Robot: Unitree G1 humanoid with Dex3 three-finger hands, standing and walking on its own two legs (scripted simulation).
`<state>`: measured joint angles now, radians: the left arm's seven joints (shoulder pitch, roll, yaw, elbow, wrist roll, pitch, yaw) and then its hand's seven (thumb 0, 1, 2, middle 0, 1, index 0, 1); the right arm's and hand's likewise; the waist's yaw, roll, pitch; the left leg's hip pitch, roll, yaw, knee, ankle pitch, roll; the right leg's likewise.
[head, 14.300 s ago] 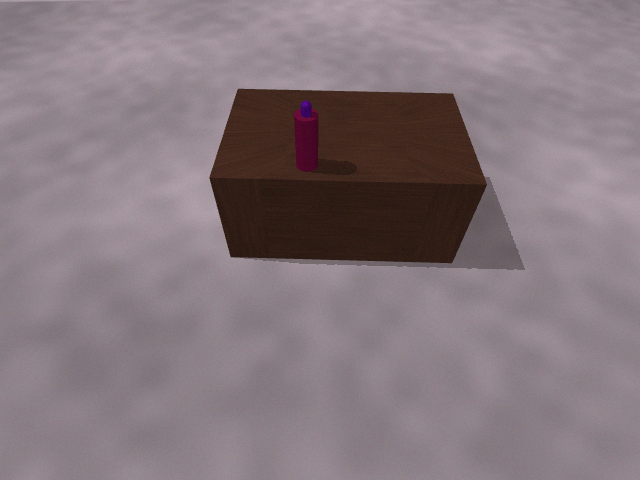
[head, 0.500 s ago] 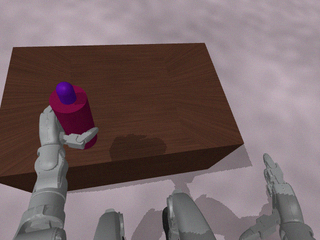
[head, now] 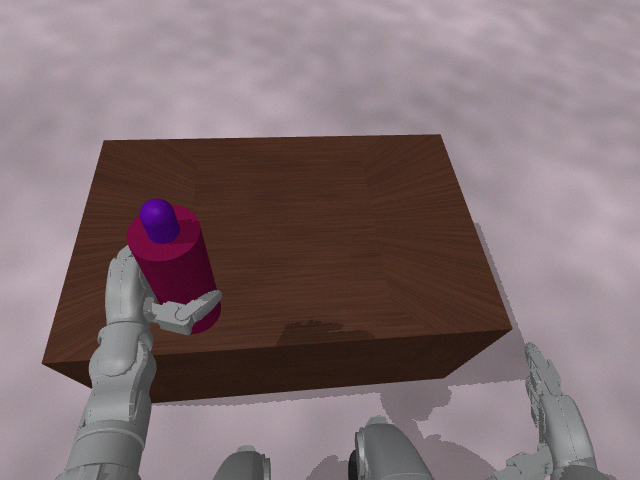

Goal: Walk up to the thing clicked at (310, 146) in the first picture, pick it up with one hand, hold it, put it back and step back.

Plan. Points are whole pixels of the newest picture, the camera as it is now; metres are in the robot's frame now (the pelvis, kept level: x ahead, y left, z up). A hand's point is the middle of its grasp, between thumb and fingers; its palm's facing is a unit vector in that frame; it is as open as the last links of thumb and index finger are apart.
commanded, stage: lift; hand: left
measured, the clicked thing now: (178, 268) +0.36 +0.16 +0.04
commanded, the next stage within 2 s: hold in 0.40 s
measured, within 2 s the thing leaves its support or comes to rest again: neither
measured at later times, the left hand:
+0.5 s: hand (173, 282) +0.34 +0.16 +0.05, palm faces +0.08 -1.00 -0.02, open 10.0 cm
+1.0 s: hand (161, 283) +0.33 +0.17 +0.07, palm faces +0.08 -1.00 -0.03, open 10.0 cm
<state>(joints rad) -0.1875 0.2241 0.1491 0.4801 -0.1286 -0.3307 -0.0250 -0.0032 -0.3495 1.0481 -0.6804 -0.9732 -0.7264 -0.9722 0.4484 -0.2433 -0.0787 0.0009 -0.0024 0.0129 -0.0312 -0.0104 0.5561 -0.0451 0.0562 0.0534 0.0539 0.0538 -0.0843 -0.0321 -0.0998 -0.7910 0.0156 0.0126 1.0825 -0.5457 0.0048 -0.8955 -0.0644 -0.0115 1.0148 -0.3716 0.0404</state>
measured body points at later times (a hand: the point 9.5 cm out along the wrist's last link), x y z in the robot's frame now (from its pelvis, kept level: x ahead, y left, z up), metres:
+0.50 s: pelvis +0.01 +0.00 +0.02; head +0.07 +0.02 +0.46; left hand +0.33 +0.22 +0.05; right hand +0.17 -0.26 +0.01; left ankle -0.01 +0.11 -0.66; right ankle +0.07 -0.15 -0.66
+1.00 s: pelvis +0.01 +0.00 +0.03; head +0.05 +0.02 +0.47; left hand +0.32 +0.22 +0.07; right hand +0.17 -0.25 +0.00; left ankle -0.01 +0.11 -0.66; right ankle +0.07 -0.15 -0.66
